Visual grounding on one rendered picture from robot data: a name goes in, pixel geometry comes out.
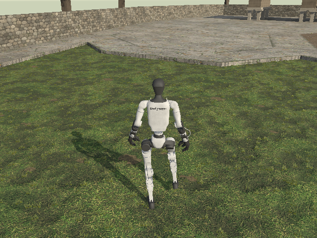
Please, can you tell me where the right robot foot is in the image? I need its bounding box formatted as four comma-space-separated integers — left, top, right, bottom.
172, 180, 179, 189

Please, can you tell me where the left robot forearm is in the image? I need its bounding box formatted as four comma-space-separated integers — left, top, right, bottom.
129, 120, 139, 138

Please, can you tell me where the right robot hand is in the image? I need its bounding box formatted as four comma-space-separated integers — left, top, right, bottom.
178, 140, 190, 152

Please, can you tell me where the right robot forearm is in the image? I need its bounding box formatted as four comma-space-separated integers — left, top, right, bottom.
178, 121, 188, 142

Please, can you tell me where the right robot upper arm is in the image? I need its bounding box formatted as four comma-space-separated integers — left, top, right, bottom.
169, 100, 182, 128

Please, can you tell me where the left robot upper arm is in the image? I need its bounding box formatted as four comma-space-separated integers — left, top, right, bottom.
134, 100, 148, 127

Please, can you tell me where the left robot hand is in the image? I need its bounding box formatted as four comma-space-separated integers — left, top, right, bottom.
128, 136, 140, 146

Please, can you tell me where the robot right thigh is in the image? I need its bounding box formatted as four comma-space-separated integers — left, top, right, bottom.
165, 137, 175, 161

